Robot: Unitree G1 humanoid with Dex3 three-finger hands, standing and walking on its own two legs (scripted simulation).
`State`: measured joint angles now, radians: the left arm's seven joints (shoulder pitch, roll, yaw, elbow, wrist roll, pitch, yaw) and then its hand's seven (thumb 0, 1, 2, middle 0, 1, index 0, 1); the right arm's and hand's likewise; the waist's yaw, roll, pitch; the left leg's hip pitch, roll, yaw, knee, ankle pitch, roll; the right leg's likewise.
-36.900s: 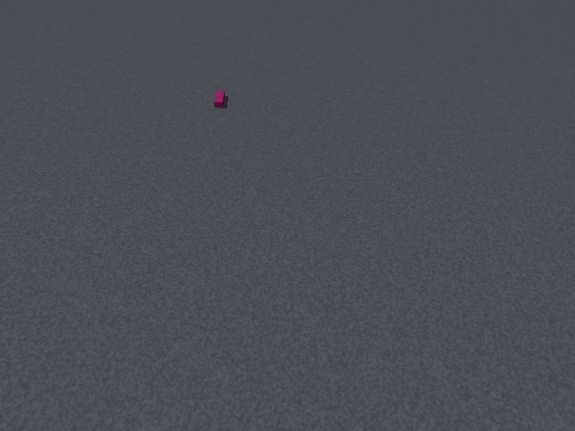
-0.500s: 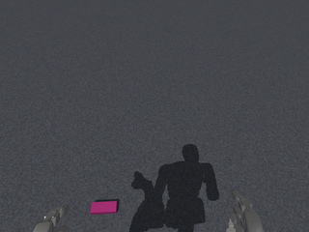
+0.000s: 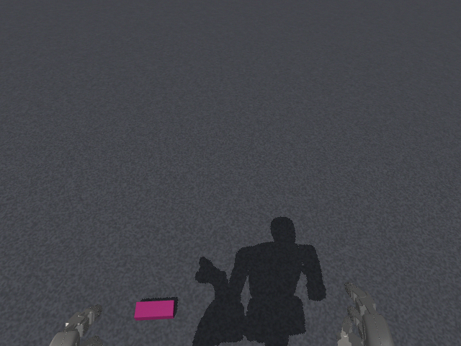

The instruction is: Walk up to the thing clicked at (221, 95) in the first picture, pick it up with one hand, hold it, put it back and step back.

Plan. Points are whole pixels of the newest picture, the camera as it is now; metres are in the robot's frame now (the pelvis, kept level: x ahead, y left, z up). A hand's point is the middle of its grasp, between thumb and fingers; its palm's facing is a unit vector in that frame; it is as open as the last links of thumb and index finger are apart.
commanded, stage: stand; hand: left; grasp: from above
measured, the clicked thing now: (155, 310) +0.43 +0.23 -0.70
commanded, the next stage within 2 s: none
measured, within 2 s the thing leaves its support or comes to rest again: neither
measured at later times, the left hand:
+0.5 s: hand out of the picture +0.05 +0.25 -0.11, palm faces +0.02 -0.95 -0.32, open 7.3 cm
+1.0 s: hand out of the picture +0.03 +0.25 -0.10, palm faces +0.01 -0.94 -0.33, open 7.3 cm
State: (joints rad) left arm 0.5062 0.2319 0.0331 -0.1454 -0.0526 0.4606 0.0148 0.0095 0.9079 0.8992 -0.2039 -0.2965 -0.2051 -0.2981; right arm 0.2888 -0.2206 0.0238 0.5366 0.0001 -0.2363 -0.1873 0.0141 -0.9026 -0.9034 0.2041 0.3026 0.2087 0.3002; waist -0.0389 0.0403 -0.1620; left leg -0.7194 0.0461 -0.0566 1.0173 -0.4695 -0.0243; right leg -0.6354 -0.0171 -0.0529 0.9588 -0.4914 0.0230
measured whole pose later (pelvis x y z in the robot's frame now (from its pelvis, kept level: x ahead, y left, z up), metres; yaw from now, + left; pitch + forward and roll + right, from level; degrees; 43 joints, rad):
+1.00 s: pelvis -0.02 +0.01 +0.07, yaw -1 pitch -5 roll +0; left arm 0.18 0.29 0.03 1.13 0.04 0.01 0.02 0.00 0.91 0.90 -0.21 -0.30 -0.21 -0.30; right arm 0.15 -0.30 -0.04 1.11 -0.03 0.01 -0.02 0.01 -0.91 -0.90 0.20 0.30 0.21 0.30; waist 0.01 0.01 0.06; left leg -0.14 0.00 0.01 0.39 -0.17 0.00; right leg -0.09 -0.06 -0.01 0.38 -0.20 0.05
